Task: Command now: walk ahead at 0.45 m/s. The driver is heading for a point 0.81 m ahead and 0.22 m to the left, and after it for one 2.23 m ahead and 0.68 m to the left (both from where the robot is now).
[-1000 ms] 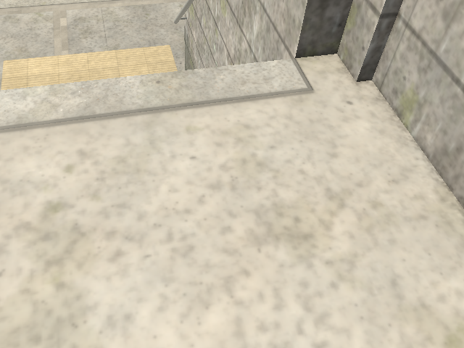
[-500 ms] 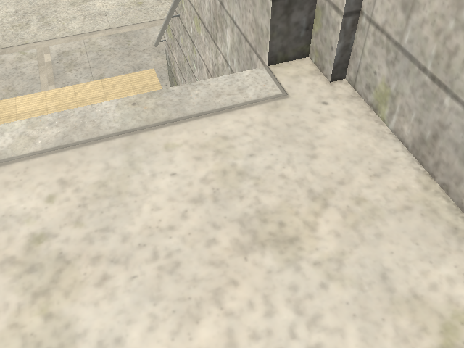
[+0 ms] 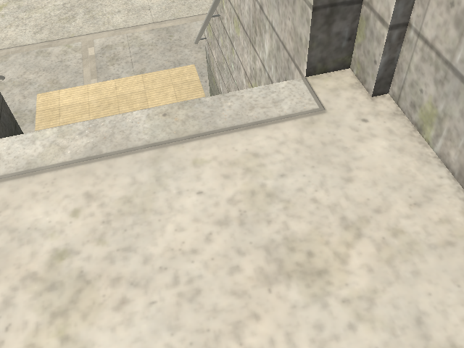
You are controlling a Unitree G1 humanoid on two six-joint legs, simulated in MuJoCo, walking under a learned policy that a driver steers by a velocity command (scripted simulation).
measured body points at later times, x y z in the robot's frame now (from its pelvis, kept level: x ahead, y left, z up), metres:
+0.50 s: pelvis +0.28 +0.07 +0.00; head +0.29 +0.08 +0.45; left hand +0.43 +0.34 -0.11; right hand +0.32 -0.21 -0.12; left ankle +0.28 +0.14 -0.75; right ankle +0.38 -0.12 -0.67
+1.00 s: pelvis +0.56 +0.01 +0.00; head +0.58 +0.00 +0.45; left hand +0.62 +0.29 -0.11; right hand +0.69 -0.26 -0.13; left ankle +0.56 +0.17 -0.66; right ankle +0.58 -0.09 -0.75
